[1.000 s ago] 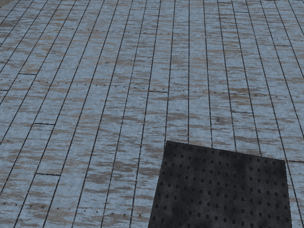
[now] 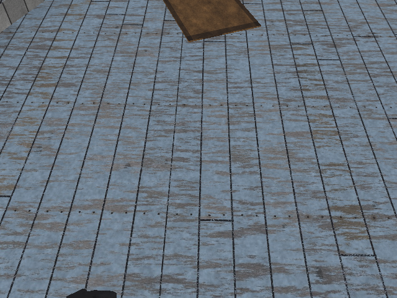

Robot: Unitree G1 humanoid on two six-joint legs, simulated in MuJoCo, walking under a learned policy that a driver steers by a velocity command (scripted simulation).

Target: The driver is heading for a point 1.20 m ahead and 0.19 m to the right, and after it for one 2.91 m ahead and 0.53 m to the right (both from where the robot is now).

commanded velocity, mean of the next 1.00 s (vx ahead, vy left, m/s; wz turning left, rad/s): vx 0.25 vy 0.00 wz -0.31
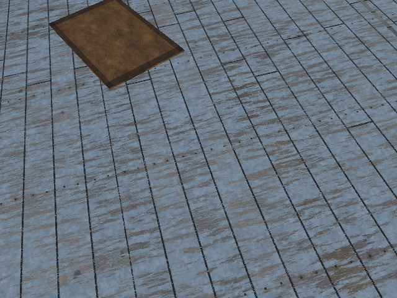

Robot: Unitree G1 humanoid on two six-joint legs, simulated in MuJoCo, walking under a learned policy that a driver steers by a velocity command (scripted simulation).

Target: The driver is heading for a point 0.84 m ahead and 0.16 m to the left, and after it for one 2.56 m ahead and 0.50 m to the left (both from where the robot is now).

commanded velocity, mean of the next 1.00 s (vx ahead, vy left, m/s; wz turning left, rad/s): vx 0.26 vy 0.00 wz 0.23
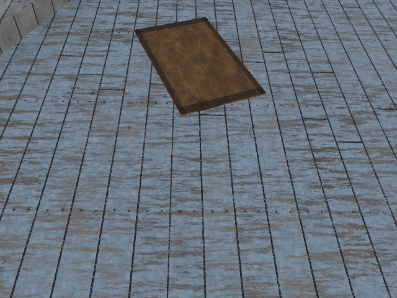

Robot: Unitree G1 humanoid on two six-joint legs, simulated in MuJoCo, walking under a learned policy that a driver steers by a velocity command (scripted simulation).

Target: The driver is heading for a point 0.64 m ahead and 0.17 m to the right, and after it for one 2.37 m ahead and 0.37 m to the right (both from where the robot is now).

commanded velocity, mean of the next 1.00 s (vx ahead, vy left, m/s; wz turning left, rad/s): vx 0.72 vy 0.00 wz -0.40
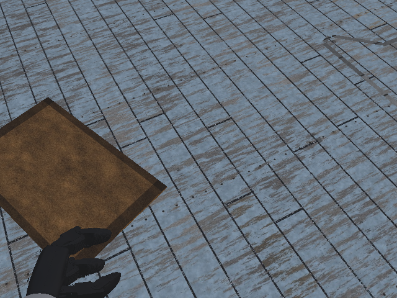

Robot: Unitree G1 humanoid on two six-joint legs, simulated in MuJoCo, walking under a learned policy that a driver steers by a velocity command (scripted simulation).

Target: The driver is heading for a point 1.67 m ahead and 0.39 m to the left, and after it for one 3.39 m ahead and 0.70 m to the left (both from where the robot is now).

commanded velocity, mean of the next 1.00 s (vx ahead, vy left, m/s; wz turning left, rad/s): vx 0.04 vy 0.00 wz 0.23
